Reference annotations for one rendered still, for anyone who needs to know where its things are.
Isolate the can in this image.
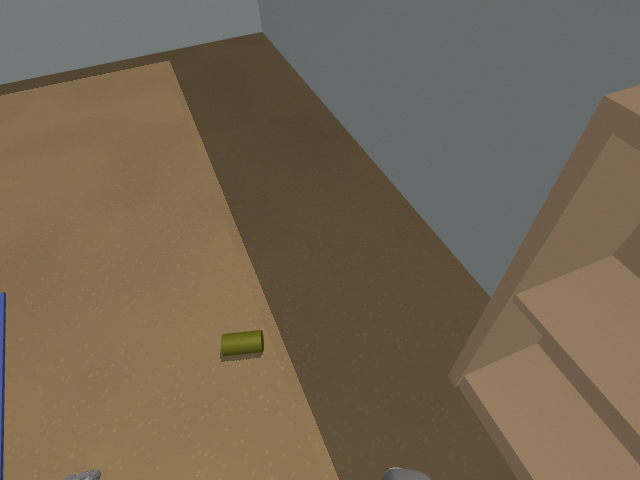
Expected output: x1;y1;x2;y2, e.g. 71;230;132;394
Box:
221;330;264;356

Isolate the bookshelf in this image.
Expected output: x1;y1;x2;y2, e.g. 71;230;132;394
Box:
448;85;640;480

